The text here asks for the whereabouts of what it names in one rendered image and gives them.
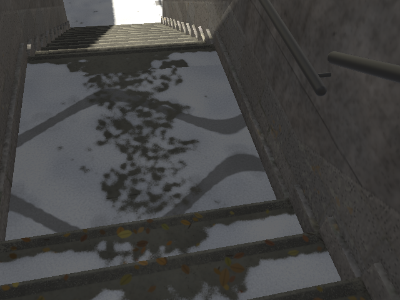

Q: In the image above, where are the stairs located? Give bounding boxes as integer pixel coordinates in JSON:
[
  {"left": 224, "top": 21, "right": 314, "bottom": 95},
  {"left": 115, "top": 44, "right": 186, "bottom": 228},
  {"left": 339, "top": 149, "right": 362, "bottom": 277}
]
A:
[
  {"left": 0, "top": 198, "right": 372, "bottom": 300},
  {"left": 35, "top": 22, "right": 206, "bottom": 56}
]

